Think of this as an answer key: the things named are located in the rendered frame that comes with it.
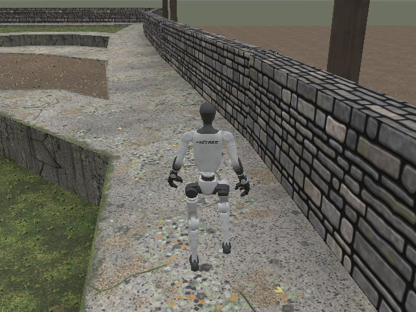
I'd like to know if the left robot upper arm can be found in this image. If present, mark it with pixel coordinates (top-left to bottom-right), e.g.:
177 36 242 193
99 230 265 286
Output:
175 131 194 166

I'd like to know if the robot head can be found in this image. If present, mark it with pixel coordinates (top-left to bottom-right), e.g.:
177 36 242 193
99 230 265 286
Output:
197 103 219 134

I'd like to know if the right robot hand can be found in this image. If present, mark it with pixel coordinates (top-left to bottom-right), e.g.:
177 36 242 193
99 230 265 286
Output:
235 182 250 196

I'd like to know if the right robot upper arm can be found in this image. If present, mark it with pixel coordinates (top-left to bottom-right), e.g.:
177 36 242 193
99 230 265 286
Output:
221 131 240 168

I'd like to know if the robot right forearm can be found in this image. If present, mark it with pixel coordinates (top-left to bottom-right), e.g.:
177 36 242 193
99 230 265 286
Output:
233 158 248 185

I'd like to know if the left robot hand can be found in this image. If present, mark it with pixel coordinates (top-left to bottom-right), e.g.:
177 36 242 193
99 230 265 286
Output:
168 175 183 188

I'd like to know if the robot left forearm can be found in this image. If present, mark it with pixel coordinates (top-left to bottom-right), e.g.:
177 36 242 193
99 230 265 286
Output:
169 156 181 178

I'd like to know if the robot right foot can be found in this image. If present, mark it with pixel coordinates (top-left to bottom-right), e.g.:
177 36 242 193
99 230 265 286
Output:
222 242 231 254

